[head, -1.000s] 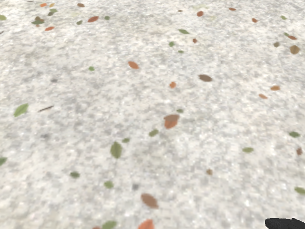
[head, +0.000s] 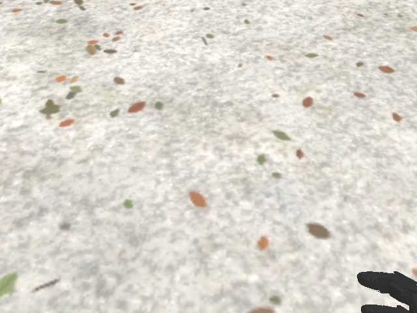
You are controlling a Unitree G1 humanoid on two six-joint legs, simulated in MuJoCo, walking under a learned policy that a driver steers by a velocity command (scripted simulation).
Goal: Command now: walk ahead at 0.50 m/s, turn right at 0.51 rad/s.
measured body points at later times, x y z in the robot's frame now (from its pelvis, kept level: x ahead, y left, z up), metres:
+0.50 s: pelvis +0.24 -0.06 -0.02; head +0.29 -0.09 +0.43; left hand +0.53 +0.10 -0.09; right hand +0.19 -0.36 -0.14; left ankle +0.10 +0.12 -0.66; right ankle +0.32 -0.17 -0.73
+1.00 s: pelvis +0.35 -0.06 +0.00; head +0.38 -0.04 +0.45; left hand +0.55 +0.18 -0.11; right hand +0.41 -0.37 -0.09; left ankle +0.36 +0.04 -0.73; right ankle +0.32 -0.17 -0.72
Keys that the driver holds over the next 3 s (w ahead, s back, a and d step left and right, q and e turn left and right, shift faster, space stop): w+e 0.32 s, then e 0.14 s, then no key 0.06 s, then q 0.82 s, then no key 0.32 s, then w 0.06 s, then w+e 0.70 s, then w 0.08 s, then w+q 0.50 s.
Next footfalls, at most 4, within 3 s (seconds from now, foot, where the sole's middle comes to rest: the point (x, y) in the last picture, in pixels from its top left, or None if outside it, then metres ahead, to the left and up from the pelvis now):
0.44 right None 0.36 -0.19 -0.77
0.96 left None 0.40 0.04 -0.77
1.42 right None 0.43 -0.20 -0.77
1.74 left None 0.37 0.06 -0.77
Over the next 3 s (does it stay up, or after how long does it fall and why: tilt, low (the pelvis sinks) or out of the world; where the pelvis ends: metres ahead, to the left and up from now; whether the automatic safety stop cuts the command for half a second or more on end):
stays up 0.97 -0.20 0.02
